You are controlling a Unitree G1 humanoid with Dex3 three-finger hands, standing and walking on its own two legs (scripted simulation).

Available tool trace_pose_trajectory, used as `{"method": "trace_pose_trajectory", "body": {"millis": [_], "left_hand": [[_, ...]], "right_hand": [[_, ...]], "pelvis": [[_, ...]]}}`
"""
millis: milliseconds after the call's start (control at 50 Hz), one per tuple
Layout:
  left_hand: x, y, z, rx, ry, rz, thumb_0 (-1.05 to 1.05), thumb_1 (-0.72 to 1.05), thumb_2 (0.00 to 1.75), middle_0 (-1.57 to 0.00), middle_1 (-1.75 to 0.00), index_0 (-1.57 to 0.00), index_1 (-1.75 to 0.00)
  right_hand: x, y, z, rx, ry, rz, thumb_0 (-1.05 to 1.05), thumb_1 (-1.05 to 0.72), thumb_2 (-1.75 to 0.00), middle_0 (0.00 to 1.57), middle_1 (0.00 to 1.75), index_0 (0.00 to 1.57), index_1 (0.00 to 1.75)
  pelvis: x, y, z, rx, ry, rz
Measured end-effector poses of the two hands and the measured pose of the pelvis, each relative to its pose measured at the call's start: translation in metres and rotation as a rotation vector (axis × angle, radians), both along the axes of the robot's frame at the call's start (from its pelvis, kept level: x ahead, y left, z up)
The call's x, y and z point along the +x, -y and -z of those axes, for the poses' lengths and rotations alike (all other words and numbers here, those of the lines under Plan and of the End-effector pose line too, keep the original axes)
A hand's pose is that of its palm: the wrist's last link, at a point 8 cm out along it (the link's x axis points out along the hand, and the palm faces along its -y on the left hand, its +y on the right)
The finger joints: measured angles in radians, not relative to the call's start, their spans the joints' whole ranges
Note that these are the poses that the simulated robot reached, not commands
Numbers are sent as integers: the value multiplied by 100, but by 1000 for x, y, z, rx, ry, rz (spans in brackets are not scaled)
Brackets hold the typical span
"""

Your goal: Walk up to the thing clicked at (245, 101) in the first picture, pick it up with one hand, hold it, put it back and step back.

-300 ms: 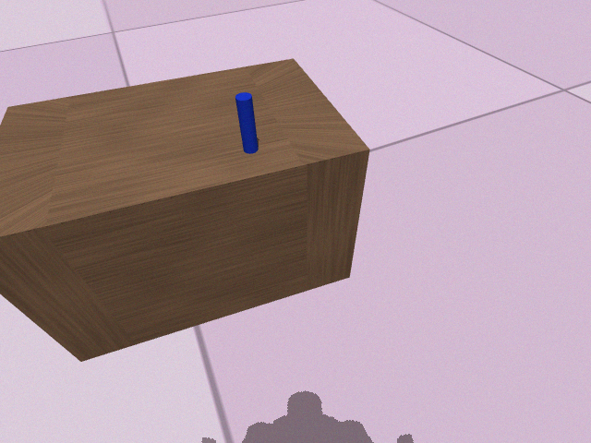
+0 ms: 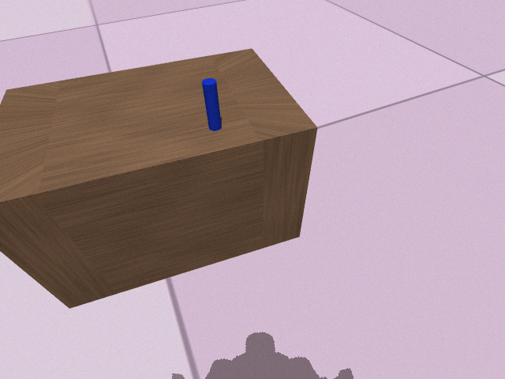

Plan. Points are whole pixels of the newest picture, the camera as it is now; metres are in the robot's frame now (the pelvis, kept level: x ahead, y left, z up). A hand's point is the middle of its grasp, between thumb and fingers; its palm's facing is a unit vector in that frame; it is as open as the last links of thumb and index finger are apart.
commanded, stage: stand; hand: right
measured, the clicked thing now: (212, 105) +0.90 +0.14 -0.05
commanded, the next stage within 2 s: walk up in 0.82 s
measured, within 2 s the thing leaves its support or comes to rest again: neither
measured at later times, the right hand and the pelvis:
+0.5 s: hand out of the picture +0.09 -0.25 -0.16, palm faces -0.03 +0.94 -0.33, open 7.4 cm; pelvis +0.01 +0.00 +0.00, yaw +0 degrees
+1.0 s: hand out of the picture +0.10 -0.25 -0.15, palm faces -0.12 +0.93 -0.35, open 7.4 cm; pelvis +0.03 +0.02 +0.00, yaw +5 degrees
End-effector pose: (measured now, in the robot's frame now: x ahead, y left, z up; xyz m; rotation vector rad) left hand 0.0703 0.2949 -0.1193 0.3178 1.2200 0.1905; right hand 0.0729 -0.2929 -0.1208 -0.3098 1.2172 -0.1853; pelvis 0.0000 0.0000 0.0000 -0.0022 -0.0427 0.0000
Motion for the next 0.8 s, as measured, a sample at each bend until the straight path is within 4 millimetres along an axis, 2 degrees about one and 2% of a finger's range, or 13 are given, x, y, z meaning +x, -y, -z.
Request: {"method": "trace_pose_trajectory", "body": {"millis": [800], "left_hand": [[6, 1, -2, 6, 1, -12, 0, 90, 90, -21, -30, -21, -30]], "right_hand": [[10, 4, -1, -4, -2, -4, 1, -90, -90, 20, 30, 21, 30]], "pelvis": [[9, 3, -1, 1, -1, -5]]}}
